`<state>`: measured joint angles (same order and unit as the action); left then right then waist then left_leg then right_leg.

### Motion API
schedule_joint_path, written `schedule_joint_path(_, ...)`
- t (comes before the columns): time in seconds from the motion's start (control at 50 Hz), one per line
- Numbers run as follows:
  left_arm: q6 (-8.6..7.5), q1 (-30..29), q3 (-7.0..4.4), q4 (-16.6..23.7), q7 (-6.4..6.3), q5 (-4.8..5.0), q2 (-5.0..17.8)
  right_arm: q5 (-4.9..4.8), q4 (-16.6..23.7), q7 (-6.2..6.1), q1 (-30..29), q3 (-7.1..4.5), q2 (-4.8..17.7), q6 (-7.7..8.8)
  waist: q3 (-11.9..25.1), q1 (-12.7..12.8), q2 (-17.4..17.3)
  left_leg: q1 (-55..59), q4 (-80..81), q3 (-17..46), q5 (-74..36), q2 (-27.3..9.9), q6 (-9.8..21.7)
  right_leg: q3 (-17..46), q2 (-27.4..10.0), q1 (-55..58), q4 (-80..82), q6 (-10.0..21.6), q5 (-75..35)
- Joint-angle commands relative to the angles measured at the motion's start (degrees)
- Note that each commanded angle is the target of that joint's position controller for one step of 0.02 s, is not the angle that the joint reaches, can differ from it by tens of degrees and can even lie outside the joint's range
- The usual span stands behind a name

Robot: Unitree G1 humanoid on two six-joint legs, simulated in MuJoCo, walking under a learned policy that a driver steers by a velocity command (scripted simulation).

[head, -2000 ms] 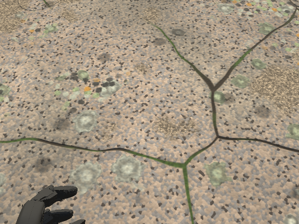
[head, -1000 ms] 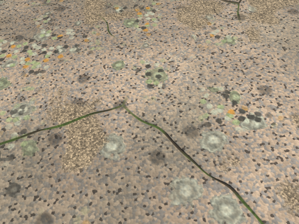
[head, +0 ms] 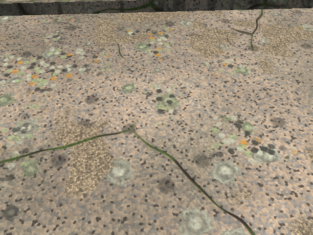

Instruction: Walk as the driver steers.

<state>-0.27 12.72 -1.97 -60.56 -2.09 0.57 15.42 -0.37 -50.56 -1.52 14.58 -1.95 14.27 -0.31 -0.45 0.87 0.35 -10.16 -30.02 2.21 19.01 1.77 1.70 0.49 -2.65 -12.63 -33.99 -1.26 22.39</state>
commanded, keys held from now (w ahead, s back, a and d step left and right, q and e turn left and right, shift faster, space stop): w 1.00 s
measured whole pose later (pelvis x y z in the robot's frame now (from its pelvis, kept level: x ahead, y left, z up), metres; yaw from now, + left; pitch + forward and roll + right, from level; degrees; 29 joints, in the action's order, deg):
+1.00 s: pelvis +0.47 -0.01 +0.01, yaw -1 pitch +1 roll +3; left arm -4.8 3.2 -2.2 -48.3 0.7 0.8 14.9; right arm -1.0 -56.8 0.0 20.4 -2.8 15.0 5.1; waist -1.2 -4.6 2.2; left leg 1.9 -11.1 -2.8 14.2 4.1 2.3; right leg 1.4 -6.4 -36.2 -33.2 0.0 -4.0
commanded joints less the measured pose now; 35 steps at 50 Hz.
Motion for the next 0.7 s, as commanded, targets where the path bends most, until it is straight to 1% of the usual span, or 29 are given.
schedule_joint_path(0.02,-2.93,-4.40,-0.68,4.74,0.91,0.98,4.22,-0.58,1.28,-0.35,3.13,-2.97,11.63,1.74,-8.75,-2.08,-12.34,-5.16,21.23,26.00,28.38,-17.20,11.53,-1.01,1.01,-12.67,-9.95,3.39,5.37)
schedule_joint_path(0.04,-3.77,-3.51,-0.73,4.64,1.52,1.41,4.33,-0.69,1.74,-0.28,1.59,-2.82,10.86,2.25,-8.86,-1.07,-11.96,-4.32,20.67,25.66,25.12,-17.78,11.51,-0.19,-0.01,-13.12,-8.93,4.85,6.96)
schedule_joint_path(0.06,-4.51,-1.59,-0.72,4.01,2.09,1.59,4.16,-1.18,2.47,-0.18,-0.78,-2.70,10.30,2.42,-8.25,0.59,-10.64,-4.99,19.31,22.76,21.64,-16.77,10.31,-0.47,-0.32,-9.68,-3.59,6.17,6.22)
schedule_joint_path(0.08,-5.04,3.40,-0.94,1.73,2.45,1.48,3.96,-1.71,3.54,-0.09,-4.72,-2.58,10.05,2.25,-6.88,3.67,-8.72,-9.54,16.84,17.15,17.15,-13.55,8.07,-2.35,0.79,0.43,5.26,6.96,-0.80)
schedule_joint_path(0.1,-5.09,8.71,-1.50,-1.23,2.58,0.77,4.49,-1.37,4.33,0.01,-6.63,-2.23,8.77,2.24,-5.17,5.57,-5.57,-14.07,10.75,11.25,11.12,-9.06,5.68,-2.30,2.43,9.98,8.96,6.09,-7.35)
schedule_joint_path(0.12,-5.07,15.28,-2.28,-3.01,2.46,0.00,7.27,-0.50,5.18,0.34,-7.46,-1.08,4.77,2.60,-1.81,7.11,4.44,-20.02,-5.64,2.65,5.66,-3.25,1.94,10.22,-5.88,18.08,14.77,7.23,-2.27)
schedule_joint_path(0.14,-5.46,19.87,-3.76,-3.24,3.19,-0.12,14.75,-0.85,8.20,-0.06,-8.57,-0.97,3.84,3.52,-1.27,7.57,18.51,-30.79,-20.48,-2.17,12.15,2.58,-0.65,35.00,-18.11,22.04,24.29,14.95,6.65)
schedule_joint_path(0.16,-6.15,16.07,-2.54,-2.09,3.33,-0.83,11.34,-2.14,7.43,-0.10,-7.38,-1.72,6.78,4.36,-3.92,5.34,11.53,-34.83,-30.80,3.25,14.27,-0.47,-0.07,39.78,-20.83,19.40,25.71,17.57,10.85)
schedule_joint_path(0.18,-6.59,12.25,-1.70,-0.45,3.12,-0.36,7.99,-2.79,6.39,0.47,-5.41,-1.81,7.07,5.09,-7.07,3.40,7.72,-37.98,-34.27,4.66,8.10,-3.09,1.00,34.06,-18.80,18.76,25.42,16.09,10.17)
schedule_joint_path(0.2,-6.73,10.14,-1.43,0.55,3.16,-0.08,7.10,-2.37,5.18,0.86,-4.26,-1.91,6.94,5.58,-6.99,2.42,6.39,-38.47,-34.39,3.22,2.70,-4.98,1.63,27.83,-15.95,18.98,25.51,13.85,6.65)
schedule_joint_path(0.22,-6.62,9.34,-1.19,0.96,3.29,0.11,6.73,-1.69,5.24,1.05,-5.56,-2.25,7.38,5.93,-7.39,2.21,5.18,-39.52,-32.83,2.37,-1.54,-6.46,1.68,23.54,-14.69,19.54,25.79,12.28,0.02)
schedule_joint_path(0.24,-6.32,9.84,-0.55,0.99,3.27,-0.16,4.91,-1.05,5.43,1.45,-7.01,-2.51,7.46,6.05,-6.54,2.38,5.05,-37.56,-30.73,1.46,-4.94,-7.56,1.40,18.46,-12.58,19.00,25.85,10.80,-7.86)
schedule_joint_path(0.26,-5.94,11.32,-0.17,0.74,3.10,-0.43,3.85,-0.79,5.42,1.93,-7.44,-2.45,6.56,6.00,-5.32,2.57,5.75,-35.85,-29.06,0.00,-7.10,-7.61,0.80,14.65,-10.91,19.02,25.75,10.27,-15.06)
schedule_joint_path(0.3,-5.28,13.43,-0.09,0.53,2.40,-0.60,4.49,-0.70,6.03,2.51,-9.42,-1.94,4.26,5.57,-4.38,2.97,5.32,-34.89,-25.26,-2.27,-10.11,-7.23,-0.80,9.85,-9.53,18.72,25.59,10.68,-25.75)
schedule_joint_path(0.36,-4.63,13.42,-0.14,1.38,1.41,-0.81,6.21,-0.92,8.67,2.83,-16.61,-0.82,1.96,5.43,-6.23,4.04,4.24,-30.25,-12.92,-4.49,-16.35,-5.72,-2.22,5.38,-7.70,13.03,27.73,10.52,-27.66)
schedule_joint_path(0.38,-4.59,14.13,-0.20,1.41,1.21,-0.77,6.70,-1.04,9.34,3.01,-18.72,-0.58,1.74,5.48,-6.81,4.56,4.66,-28.04,-9.22,-5.19,-18.62,-5.02,-2.29,4.54,-7.49,11.56,28.61,10.49,-26.81)
schedule_joint_path(0.42,-4.59,16.00,-0.41,0.97,1.05,-0.41,7.22,-1.32,10.32,3.44,-21.74,-0.44,2.22,5.53,-8.10,5.05,5.16,-25.44,-4.68,-5.77,-21.11,-4.06,-1.91,3.98,-8.46,11.07,29.72,10.97,-26.04)
schedule_joint_path(0.46,-4.48,16.78,-0.70,0.58,0.98,0.16,7.27,-1.56,11.22,3.96,-23.63,-0.45,2.99,5.72,-9.03,4.41,5.27,-25.12,-1.50,-4.70,-21.51,-3.99,-0.57,3.63,-10.22,13.81,29.05,10.91,-27.87)
schedule_joint_path(0.5,-4.18,16.07,-1.23,0.78,0.93,0.36,7.91,-1.48,11.56,4.40,-23.35,-0.87,4.47,6.04,-7.76,2.43,5.28,-23.20,0.51,-4.24,-19.63,-3.43,1.34,2.92,-11.85,17.77,25.87,10.06,-35.84)
schedule_joint_path(0.52,-3.96,15.25,-1.58,1.17,0.91,0.19,8.65,-1.36,11.15,4.41,-21.28,-1.43,5.76,6.12,-5.45,0.60,5.99,-19.61,0.50,-4.74,-18.14,-2.27,2.37,2.49,-12.29,19.43,22.53,9.43,-45.35)
schedule_joint_path(0.54,-3.55,14.50,-1.97,1.54,0.88,-0.05,9.42,-1.28,10.02,4.18,-16.91,-2.26,7.39,6.05,-1.67,-2.05,7.15,-13.52,-0.20,-5.82,-16.36,-0.55,3.58,1.86,-12.23,20.46,16.91,8.81,-56.33)
schedule_joint_path(0.56,-2.92,13.59,-1.94,1.99,0.87,-0.45,9.13,-1.42,7.12,3.71,-7.62,-3.58,9.51,5.82,4.08,-6.80,7.10,-2.19,0.18,-6.94,-16.29,1.09,5.31,0.21,-10.31,18.62,6.44,7.57,-62.93)
schedule_joint_path(0.58,-2.72,13.13,-1.45,3.04,0.87,-0.96,8.21,-1.23,4.27,2.99,2.87,-4.59,11.70,5.41,10.64,-11.20,5.73,15.07,-1.66,-1.61,-15.45,-3.81,7.87,-0.10,-8.44,7.69,-7.45,6.14,-54.43)
schedule_joint_path(0.6,-3.62,20.44,0.82,4.24,1.73,-1.10,0.02,0.22,2.33,2.80,10.36,-5.80,16.98,5.15,21.28,-8.23,-8.88,38.28,1.43,26.34,-1.68,-20.15,17.87,-1.31,1.90,-15.73,-32.00,2.38,-21.87)
schedule_joint_path(0.62,-5.44,19.19,0.75,3.25,2.21,0.08,0.94,-0.08,1.62,3.02,9.64,-4.34,12.41,5.05,24.08,-8.48,-11.78,36.89,13.03,42.82,5.73,-24.34,19.32,6.98,5.65,-22.45,-42.11,3.00,9.05)
schedule_joint_path(0.64,-6.63,12.17,-0.93,6.09,2.48,2.00,6.41,-0.54,1.99,3.09,3.56,-3.30,9.57,5.37,11.98,-7.24,-9.94,27.10,15.17,34.82,6.80,-21.80,15.66,7.16,1.98,-27.87,-45.41,4.22,6.63)
schedule_joint_path(0.66,-7.19,7.97,-1.15,7.41,2.22,2.54,7.24,-0.47,2.86,3.17,-1.74,-2.74,7.84,5.73,5.52,-5.23,-5.61,17.03,16.87,26.24,1.40,-19.82,13.88,5.47,-1.18,-27.06,-43.22,4.87,1.08)
schedule_joint_path(0.68,-7.11,6.38,-1.44,7.61,1.73,1.94,6.62,0.00,3.02,3.50,-4.94,-2.24,6.16,6.18,1.77,-3.16,-2.31,8.76,18.59,19.66,-5.54,-17.43,12.71,4.37,-3.38,-24.71,-39.49,4.63,-2.87)
schedule_joint_path(0.7,-6.41,7.65,-1.75,7.29,1.42,1.19,5.60,0.59,2.93,3.70,-6.65,-1.87,4.86,6.63,0.93,-0.86,-3.44,3.56,20.12,14.60,-9.52,-15.07,11.59,4.69,-5.30,-20.57,-36.50,4.44,-5.55)
Keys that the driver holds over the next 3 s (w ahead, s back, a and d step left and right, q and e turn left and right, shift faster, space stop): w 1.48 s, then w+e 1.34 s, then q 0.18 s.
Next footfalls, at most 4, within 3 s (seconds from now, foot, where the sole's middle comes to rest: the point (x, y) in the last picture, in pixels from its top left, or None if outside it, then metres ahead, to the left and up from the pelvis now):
0.58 left None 0.42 0.10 -0.77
1.10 right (197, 197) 0.72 -0.15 -0.77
1.64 left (148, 143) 1.03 0.09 -0.77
2.18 right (201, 113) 1.26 -0.21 -0.77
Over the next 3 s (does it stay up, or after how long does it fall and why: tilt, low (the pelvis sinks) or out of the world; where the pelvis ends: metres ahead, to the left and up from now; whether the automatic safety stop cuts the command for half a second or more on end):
stays up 1.53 -0.25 0.01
